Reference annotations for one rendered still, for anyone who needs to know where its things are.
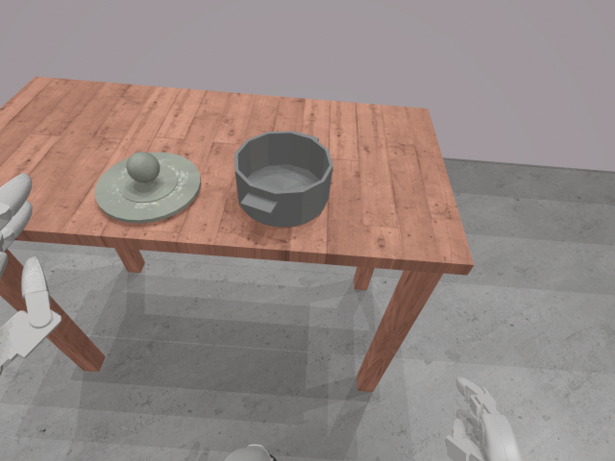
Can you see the lid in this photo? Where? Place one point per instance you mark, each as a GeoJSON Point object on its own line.
{"type": "Point", "coordinates": [124, 199]}

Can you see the pot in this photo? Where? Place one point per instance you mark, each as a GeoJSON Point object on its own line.
{"type": "Point", "coordinates": [283, 179]}

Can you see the knob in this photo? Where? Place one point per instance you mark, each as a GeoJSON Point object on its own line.
{"type": "Point", "coordinates": [143, 167]}

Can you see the robot right hand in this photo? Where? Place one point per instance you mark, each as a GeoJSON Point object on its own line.
{"type": "Point", "coordinates": [492, 438]}

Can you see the left robot shin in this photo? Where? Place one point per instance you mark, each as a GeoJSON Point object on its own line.
{"type": "Point", "coordinates": [258, 447]}

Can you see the table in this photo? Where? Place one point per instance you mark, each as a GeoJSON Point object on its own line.
{"type": "Point", "coordinates": [391, 204]}

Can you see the robot left hand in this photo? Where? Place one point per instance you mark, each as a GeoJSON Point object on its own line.
{"type": "Point", "coordinates": [24, 331]}

